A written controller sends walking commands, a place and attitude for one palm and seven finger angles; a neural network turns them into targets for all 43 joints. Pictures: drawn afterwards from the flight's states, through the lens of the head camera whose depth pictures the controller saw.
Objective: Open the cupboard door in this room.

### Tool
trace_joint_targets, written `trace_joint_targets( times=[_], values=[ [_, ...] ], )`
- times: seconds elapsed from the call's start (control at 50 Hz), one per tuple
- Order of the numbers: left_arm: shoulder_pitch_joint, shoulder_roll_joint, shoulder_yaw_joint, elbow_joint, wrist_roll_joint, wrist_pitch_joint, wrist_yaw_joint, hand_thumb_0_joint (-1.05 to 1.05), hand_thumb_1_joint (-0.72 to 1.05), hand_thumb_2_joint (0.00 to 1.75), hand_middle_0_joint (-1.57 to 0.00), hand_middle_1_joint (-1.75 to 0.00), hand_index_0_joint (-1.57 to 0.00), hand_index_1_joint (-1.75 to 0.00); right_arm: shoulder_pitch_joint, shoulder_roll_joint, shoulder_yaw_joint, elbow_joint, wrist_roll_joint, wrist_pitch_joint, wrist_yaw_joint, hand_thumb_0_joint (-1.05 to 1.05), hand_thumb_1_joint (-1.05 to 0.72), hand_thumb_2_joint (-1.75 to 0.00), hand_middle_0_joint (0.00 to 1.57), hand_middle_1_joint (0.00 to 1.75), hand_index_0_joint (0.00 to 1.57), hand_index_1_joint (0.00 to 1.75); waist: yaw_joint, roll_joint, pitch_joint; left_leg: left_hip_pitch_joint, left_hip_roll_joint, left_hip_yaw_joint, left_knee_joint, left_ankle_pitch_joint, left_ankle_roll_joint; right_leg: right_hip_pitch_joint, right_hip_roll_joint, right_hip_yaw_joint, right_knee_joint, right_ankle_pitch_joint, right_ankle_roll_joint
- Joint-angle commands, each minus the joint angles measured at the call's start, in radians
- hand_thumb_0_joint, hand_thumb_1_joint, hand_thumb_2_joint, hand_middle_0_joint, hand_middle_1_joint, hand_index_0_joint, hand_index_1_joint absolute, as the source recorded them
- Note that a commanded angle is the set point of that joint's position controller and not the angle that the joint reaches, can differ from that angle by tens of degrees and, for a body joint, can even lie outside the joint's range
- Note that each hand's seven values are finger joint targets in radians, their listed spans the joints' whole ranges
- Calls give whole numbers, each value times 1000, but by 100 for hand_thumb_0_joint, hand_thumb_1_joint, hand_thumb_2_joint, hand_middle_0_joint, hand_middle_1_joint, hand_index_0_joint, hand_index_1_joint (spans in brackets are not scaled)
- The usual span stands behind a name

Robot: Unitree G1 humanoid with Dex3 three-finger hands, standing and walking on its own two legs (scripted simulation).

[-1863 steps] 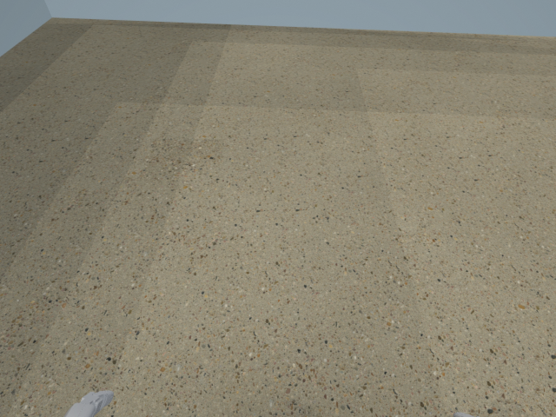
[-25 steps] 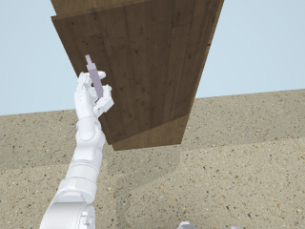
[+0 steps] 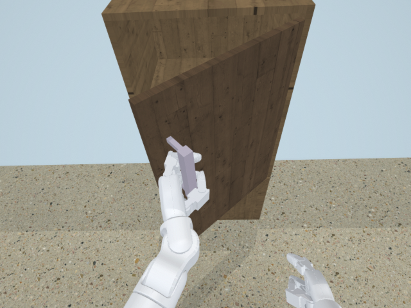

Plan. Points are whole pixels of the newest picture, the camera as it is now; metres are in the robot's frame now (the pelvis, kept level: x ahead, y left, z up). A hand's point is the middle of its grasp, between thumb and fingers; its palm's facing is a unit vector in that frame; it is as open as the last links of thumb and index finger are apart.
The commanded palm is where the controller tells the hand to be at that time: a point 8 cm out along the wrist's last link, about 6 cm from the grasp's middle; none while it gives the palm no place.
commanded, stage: open thumb and fingers to let go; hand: left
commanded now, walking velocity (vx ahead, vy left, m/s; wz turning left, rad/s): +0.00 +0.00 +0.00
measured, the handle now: (182, 169) +0.36 +0.06 +0.08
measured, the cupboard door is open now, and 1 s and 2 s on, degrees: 42 37 42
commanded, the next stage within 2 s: slide the hand sideways off the handle in 0.88 s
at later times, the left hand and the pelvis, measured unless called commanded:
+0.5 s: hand (191, 181) +0.34 +0.04 +0.08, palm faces +0.37 -0.93 -0.07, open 11.1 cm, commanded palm +0.29 +0.07 +0.07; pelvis -0.02 +0.00 -0.01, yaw +1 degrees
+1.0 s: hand (194, 181) +0.34 +0.04 +0.08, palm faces +0.34 -0.94 -0.07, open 14.7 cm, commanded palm +0.29 +0.06 +0.07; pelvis -0.03 +0.02 -0.01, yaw +0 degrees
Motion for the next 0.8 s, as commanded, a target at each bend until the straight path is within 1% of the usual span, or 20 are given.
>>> trace_joint_targets(
  times=[0.0, 0.02, 0.04, 0.06, 0.1, 0.14, 0.2, 0.28, 0.34, 0.36, 0.42, 0.44, 0.48, 0.52, 0.58, 0.6, 0.66, 0.7, 0.72, 0.78],
  values=[
    [-240, -193, 97, -208, 37, -38, 61, 0, 90, 90, -40, -135, -40, -135, -109, -69, -21, -121, 0, -33, -23, 0, -90, -90, 20, 30, 20, 30, 22, -179, -200, -3, -81, 52, -39, 255, 43, 216, -21, 42, -160, 258, 2],
    [-290, -169, 115, -205, 39, -40, 65, 0, 90, 90, -40, -135, -40, -135, -115, -69, -21, -116, 1, -32, -30, 0, -90, -90, 20, 30, 20, 30, 21, -163, -191, -3, -84, 53, -38, 248, 44, 207, -23, 51, -169, 239, 3],
    [-388, -134, 150, -163, 37, -45, 76, 0, 90, 90, -40, -135, -40, -135, -115, -71, -20, -98, -1, -30, -40, 0, -90, -90, 20, 30, 20, 30, 6, -186, -183, -15, -86, 46, -35, 225, 47, 187, -31, 61, -173, 212, 11],
    [-369, -149, 158, -136, 35, -44, 78, 0, 83, 87, -40, -134, -40, -134, -114, -67, -22, -96, -5, -31, -43, 0, -90, -90, 20, 30, 20, 30, 20, -180, -199, -16, -88, 48, -34, 227, 47, 194, -30, 65, -169, 215, 12],
    [-355, -168, 160, -102, 27, -49, 81, 0, 69, 81, -38, -133, -38, -133, -117, -66, -21, -95, -6, -35, -45, 0, -90, -90, 20, 30, 20, 30, 27, -209, -225, -26, -91, 43, -38, 223, 45, 207, -33, 65, -162, 223, 14],
    [-377, -188, 162, -79, 21, -56, 88, 0, 55, 75, -38, -131, -38, -131, -119, -65, -23, -90, -8, -40, -44, 0, -90, -90, 20, 30, 20, 30, 34, -187, -254, -32, -92, 45, -38, 220, 42, 207, -34, 63, -146, 228, 15],
    [-404, -183, 157, -47, 40, -79, 82, 0, 34, 66, -36, -129, -36, -129, -96, -71, -29, -80, -13, -46, -48, 0, -90, -90, 20, 30, 20, 30, 21, -214, -272, -52, -89, 42, -32, 220, 44, 204, -35, 64, -128, 243, 18],
    [-448, -197, 119, -48, 61, -111, 64, 0, 6, 54, -34, -126, -34, -126, -71, -82, -41, -77, -16, -54, -47, 0, -90, -90, 20, 30, 20, 30, 6, -173, -298, -60, -83, 44, -21, 231, 46, 178, -30, 55, -97, 257, 11],
    [-505, -181, 124, -25, 65, -128, 62, 0, -15, 45, -32, -124, -32, -124, -63, -88, -45, -67, -14, -61, -52, 0, -90, -90, 20, 30, 20, 30, -9, -178, -296, -62, -79, 44, -17, 214, 49, 147, -25, 48, -97, 201, 7],
    [-516, -194, 112, -28, 66, -133, 62, 0, -22, 42, -32, -123, -32, -123, -60, -87, -45, -67, -15, -66, -52, 0, -90, -90, 20, 30, 20, 30, -7, -161, -304, -61, -81, 45, -16, 213, 50, 143, -23, 48, -93, 192, 4],
    [-510, -187, 122, -6, 63, -136, 66, 0, -43, 33, -30, -121, -30, -121, -56, -90, -48, -65, -13, -72, -55, 0, -90, -90, 20, 30, 20, 30, 0, -187, -309, -64, -78, 42, -20, 226, 49, 146, -16, 37, -88, 193, -1],
    [-507, -201, 114, -2, 60, -134, 68, 0, -50, 30, -30, -120, -30, -120, -54, -88, -46, -69, -14, -76, -52, 0, -90, -90, 20, 30, 20, 30, 4, -169, -304, -69, -78, 43, -25, 222, 48, 138, -13, 29, -81, 179, -3],
    [-529, -189, 132, 5, 56, -134, 78, 0, -50, 30, -30, -120, -30, -120, -53, -88, -46, -64, -13, -79, -53, 0, -90, -90, 20, 30, 20, 30, 5, -176, -309, -70, -76, 45, -23, 218, 47, 131, -10, 27, -81, 161, -5],
    [-533, -188, 139, 23, 55, -131, 88, 0, -50, 30, -28, -110, -28, -110, -61, -90, -44, -67, -14, -83, -52, 0, -90, -90, 20, 30, 20, 30, 13, -175, -298, -79, -77, 44, -29, 203, 46, 124, -7, 26, -86, 132, -7],
    [-569, -205, 139, 59, 56, -129, 103, 0, -50, 30, -26, -95, -26, -95, -59, -87, -41, -57, -15, -88, -49, 0, -90, -90, 20, 30, 20, 30, 6, -173, -266, -88, -76, 46, -32, 175, 45, 92, -4, 19, -90, 72, -9],
    [-575, -202, 143, 63, 62, -130, 110, 0, -50, 30, -25, -90, -25, -90, -59, -88, -41, -55, -16, -89, -48, 0, -90, -90, 20, 30, 20, 30, 7, -168, -275, -86, -74, 45, -33, 175, 44, 87, -1, 16, -83, 65, -12],
    [-582, -225, 128, 75, 75, -130, 119, 0, -50, 30, -22, -75, -22, -75, -53, -87, -44, -54, -20, -93, -41, 0, -90, -90, 20, 30, 20, 30, 11, -140, -297, -82, -70, 45, -28, 199, 41, 79, 4, 4, -56, 96, -18],
    [-587, -231, 123, 89, 77, -129, 122, 0, -50, 30, -21, -65, -21, -65, -53, -87, -45, -52, -21, -94, -38, 0, -90, -90, 20, 30, 20, 30, 7, -164, -296, -86, -67, 46, -24, 198, 41, 74, 6, 1, -56, 92, -18],
    [-595, -241, 114, 92, 81, -130, 122, 0, -50, 30, -20, -60, -20, -60, -56, -88, -45, -50, -20, -95, -38, 0, -90, -90, 20, 30, 20, 30, 8, -139, -292, -85, -65, 43, -27, 200, 38, 66, 8, -2, -48, 94, -21],
    [-617, -249, 107, 84, 77, -130, 129, 0, -50, 30, -18, -45, -18, -45, -57, -85, -45, -47, -21, -96, -35, 0, -90, -90, 20, 30, 20, 30, 5, -141, -304, -82, -65, 43, -20, 201, 39, 61, 9, -4, -43, 94, -21]
  ],
)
